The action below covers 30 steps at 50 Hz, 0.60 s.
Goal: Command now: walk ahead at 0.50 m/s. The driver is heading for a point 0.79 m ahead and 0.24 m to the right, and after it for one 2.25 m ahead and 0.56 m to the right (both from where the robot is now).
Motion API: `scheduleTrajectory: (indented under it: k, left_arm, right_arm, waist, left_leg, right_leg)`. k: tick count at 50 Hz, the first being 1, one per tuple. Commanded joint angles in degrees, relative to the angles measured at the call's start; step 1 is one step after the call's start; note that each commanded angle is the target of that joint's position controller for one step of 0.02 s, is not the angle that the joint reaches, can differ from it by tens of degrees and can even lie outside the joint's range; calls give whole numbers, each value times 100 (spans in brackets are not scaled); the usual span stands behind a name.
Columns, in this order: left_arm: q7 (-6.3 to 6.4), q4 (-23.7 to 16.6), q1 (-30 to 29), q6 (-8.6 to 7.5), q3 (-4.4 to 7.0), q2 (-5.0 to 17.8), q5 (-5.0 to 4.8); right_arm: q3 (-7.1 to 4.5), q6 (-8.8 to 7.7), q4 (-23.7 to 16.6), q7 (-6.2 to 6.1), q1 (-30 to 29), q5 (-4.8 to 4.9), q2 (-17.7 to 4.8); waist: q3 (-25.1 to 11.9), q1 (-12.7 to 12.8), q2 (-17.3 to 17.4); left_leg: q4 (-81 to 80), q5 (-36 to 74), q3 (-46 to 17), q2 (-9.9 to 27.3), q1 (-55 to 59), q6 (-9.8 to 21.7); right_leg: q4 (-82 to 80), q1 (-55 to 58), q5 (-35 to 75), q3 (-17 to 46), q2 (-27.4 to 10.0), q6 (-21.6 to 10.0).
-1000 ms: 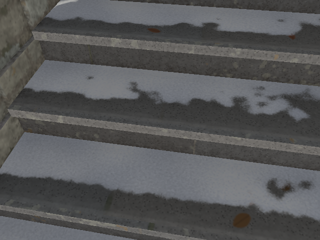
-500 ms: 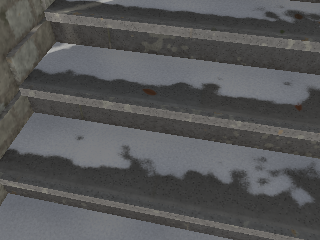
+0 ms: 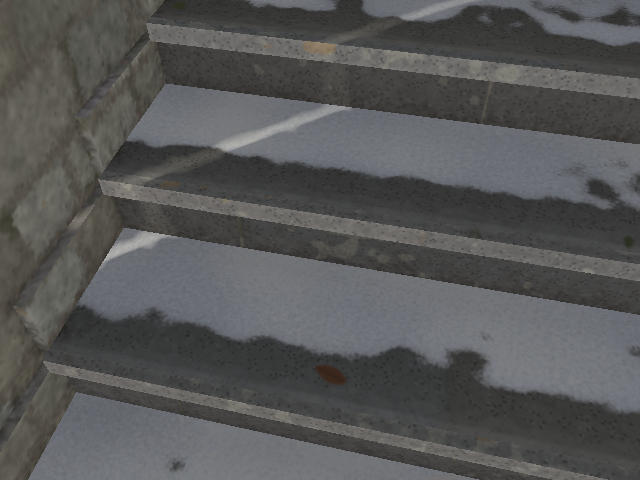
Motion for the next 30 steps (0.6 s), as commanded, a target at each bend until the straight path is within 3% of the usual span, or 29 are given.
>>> scheduleTrajectory:
  k: [1, 2, 3, 4, 5, 6, 7, 8, 9, 10, 11, 12, 13, 14, 15, 16, 17, 18, 19, 21, 22, 23, 24, 25, 26, 27, 28, 29, 30]
  left_arm:
    - [-206, -387, -371, 101, -275, -235, 28]
    - [-155, -588, -748, 68, -325, -233, 32]
    - [279, -1219, -1658, 17, -543, -1138, -61]
    - [415, -1441, -2078, 26, -558, -842, -33]
    - [422, -1456, -1939, 94, -523, -588, -111]
    - [112, -1637, -2551, 378, -446, -110, -240]
    - [-95, -1616, -2252, 584, -397, -30, -112]
    - [-198, -1541, -2017, 682, -314, 288, 51]
    - [-227, -1442, -1796, 676, -273, 307, 94]
    - [-177, -1356, -1644, 599, -260, 271, 57]
    - [211, -520, 396, 280, -194, -9, -60]
    - [359, -88, 1632, 130, 21, 542, -46]
    - [538, 291, 1997, 197, 249, 1128, -71]
    - [304, 429, 2665, 217, 62, 943, 529]
    - [151, 757, 2335, 91, 191, 813, 419]
    - [52, 836, 1655, 86, 160, 316, 287]
    - [18, 965, 1166, 75, 50, -214, 188]
    - [191, 1129, 1187, -231, 121, -313, -198]
    - [265, 1278, 947, -369, 79, -381, -256]
    - [296, 1251, 810, -505, 68, -293, -96]
    - [87, 798, -276, -270, -17, -425, 553]
    - [66, 931, 366, -202, -16, -334, 705]
    - [107, 1266, 1298, -134, -49, -366, 770]
    - [186, 1636, 2140, -81, -64, -362, 736]
    - [221, 1856, 2620, -70, -95, -329, 736]
    - [172, 2025, 3059, -81, -135, -257, 735]
    - [90, 2216, 3446, -69, -139, -206, 743]
    - [-106, 1889, 2708, -5, -156, -263, 617]
    - [-228, 1783, 2554, -14, -147, -3, 423]
  right_arm:
    - [253, -124, -378, 28, -277, -387, 470]
    - [308, -127, -221, 37, 159, -464, 378]
    - [153, -345, -259, -141, -90, 624, -21]
    - [217, -440, -234, -342, 86, 711, 70]
    - [146, -439, -294, -490, 367, 712, -187]
    - [331, -317, -575, 95, 56, -117, -146]
    - [180, -306, -753, 376, -108, 4, -745]
    - [32, -386, -850, 443, -111, 218, -1201]
    - [-48, -451, -742, 439, 249, 352, -1367]
    - [-124, -394, -565, 457, 430, 277, -1437]
    - [-260, -406, -782, -168, 452, 629, -1288]
    - [-286, -494, -1157, -270, 286, 679, -1156]
    - [-313, -535, -1498, -101, -427, 586, -680]
    - [-72, -231, -1093, 525, -509, 192, 70]
    - [-152, -221, -1438, 593, -856, 327, 93]
    - [-143, -173, -1522, 492, -1107, 298, 5]
    - [-69, -106, -1787, 415, -1308, 212, 69]
    - [47, -138, -2526, -16, -1604, 98, 684]
    - [122, -39, -2579, -127, -1614, 93, 757]
    - [131, 108, -2813, -183, -1898, 231, 553]
    - [186, 215, -2639, 146, -2162, 379, 75]
    - [207, 206, -2708, 242, -2232, 390, 196]
    - [304, 153, -2911, 252, -2785, 369, 243]
    - [381, 115, -3040, 256, -3273, 285, 237]
    - [434, 52, -3210, 188, -3626, 310, 203]
    - [444, 45, -3409, 149, -4171, 299, 65]
    - [486, 145, -3696, 78, -4677, 334, 74]
    - [568, 314, -3841, 107, -5171, 285, 289]
    - [700, 432, -4084, 192, -5796, 194, 499]
  waist:
    - [268, 263, 296]
    - [178, 243, 156]
    - [1288, 150, 360]
    - [1445, -7, 47]
    - [1063, -108, 102]
    - [-423, 141, 1041]
    - [-344, 383, 1532]
    - [-566, 513, 1353]
    - [-468, 421, 1342]
    - [-462, 420, 1480]
    - [-1423, 875, 906]
    - [-2001, 1180, 372]
    - [-1599, 1236, -1304]
    - [-457, 1482, -1693]
    - [505, 1007, -678]
    - [151, 648, 179]
    - [-176, 265, 465]
    - [0, -396, 512]
    - [264, -621, 460]
    - [923, -603, 543]
    - [-88, -639, 234]
    - [2, -575, -352]
    - [6, -303, -22]
    - [181, -11, 85]
    - [204, 63, 110]
    - [167, 226, 273]
    - [265, 366, 84]
    - [455, 216, -40]
    - [414, 307, -372]
  left_leg:
    - [-1866, 1661, -1482, 1332, 339, 656]
    - [-1834, 1676, -1401, 1256, 492, 475]
    - [-2877, 808, -1118, 1217, -530, 142]
    - [-3338, 1188, -1452, 1267, -1038, 216]
    - [-3913, 1995, -1295, 1327, -843, 378]
    - [-3571, 3701, -892, 1301, -1324, 679]
    - [-3282, 6653, -855, 1649, -1014, 1120]
    - [-2787, 9055, -770, 1804, 130, 1217]
    - [-2277, 9921, -807, 1957, 1589, 1167]
    - [-1811, 10839, -829, 2212, 2646, 1252]
    - [-152, 10706, -585, 1964, 2829, 558]
    - [1694, 8867, -600, 1498, 1011, 237]
    - [4233, 2999, -497, 60, -1239, 18]
    - [6451, 2616, -2906, -324, -3617, 493]
    - [7507, 2559, -2823, -335, -4837, 781]
    - [7828, 2305, -2608, -232, -4950, 927]
    - [8226, 1971, -2594, -166, -5146, 1049]
    - [7776, 1311, -1874, 153, -4013, 482]
    - [7728, 1173, -1759, 296, -4147, 342]
    - [6973, 1301, -1438, 449, -4185, 62]
    - [7233, 1616, -1102, 545, -4305, 598]
    - [8286, 1089, -920, 609, -4662, 663]
    - [8456, 777, -1001, 722, -5607, 800]
    - [8502, 264, -1124, 771, -6699, 892]
    - [8058, 183, -1190, 905, -7295, 933]
    - [7005, 520, -873, 1090, -7335, 898]
    - [6265, 829, -673, 1184, -7141, 859]
    - [4903, 1154, -289, 1318, -5123, 802]
    - [4522, 783, -33, 1103, -3100, 560]
  right_leg:
    - [1167, -1820, -225, -432, -182, -482]
    - [523, -1799, 402, -574, -392, -573]
    - [-732, -1019, -703, -1454, -337, 253]
    - [-1555, -203, -663, -1616, -615, 571]
    - [-2468, 822, -587, -2109, -530, 748]
    - [-2968, 2319, -147, -2041, -405, 448]
    - [-3294, 2833, -412, -1988, -69, 597]
    - [-4093, 2728, -924, -2263, 239, 686]
    - [-5204, 2232, -1626, -2354, 374, 709]
    - [-6320, 2175, -1553, -2405, 474, 595]
    - [-6192, 4138, -2575, -2211, 626, 333]
    - [-6627, 5942, -2829, -4, -412, -184]
    - [-8904, 6482, -2330, 2999, -1474, -1060]
    - [-9619, 6312, -2649, 4077, -1294, -773]
    - [-9173, 5990, -1576, 3150, -1364, -628]
    - [-9036, 5760, -246, 2492, -1483, -812]
    - [-9227, 5736, 462, 2138, -1578, -831]
    - [-9538, 4989, -868, 1054, -1289, 111]
    - [-9664, 4524, -919, 459, -1142, 350]
    - [-10127, 3658, -437, -109, -1021, 347]
    - [-10047, 3564, 323, -570, -686, 45]
    - [-10134, 3909, 919, -361, -837, -90]
    - [-10056, 4760, 1045, -118, -985, -63]
    - [-10055, 5763, 1078, 192, -1224, -119]
    - [-9990, 6422, 1006, 357, -1309, -57]
    - [-10100, 6695, 685, 382, -1258, -50]
    - [-10427, 6493, 532, 430, -1209, -8]
    - [-11446, 4764, 430, -40, -1130, -45]
    - [-12122, 3076, 315, -141, -1090, -203]
Velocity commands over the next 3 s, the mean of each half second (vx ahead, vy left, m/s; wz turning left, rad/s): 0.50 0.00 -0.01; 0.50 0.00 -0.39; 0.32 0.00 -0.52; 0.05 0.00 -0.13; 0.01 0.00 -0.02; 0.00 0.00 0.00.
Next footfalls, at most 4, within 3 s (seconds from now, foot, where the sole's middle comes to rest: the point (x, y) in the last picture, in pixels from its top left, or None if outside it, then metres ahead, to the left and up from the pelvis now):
0.22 right None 0.31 -0.11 -0.59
0.68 left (272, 336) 0.66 0.12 -0.44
1.22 right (441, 181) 0.90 -0.19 -0.28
1.64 left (319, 145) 1.01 0.04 -0.28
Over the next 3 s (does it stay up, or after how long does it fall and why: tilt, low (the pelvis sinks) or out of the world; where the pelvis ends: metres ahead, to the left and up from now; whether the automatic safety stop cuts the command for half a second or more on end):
stays up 0.91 -0.07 0.50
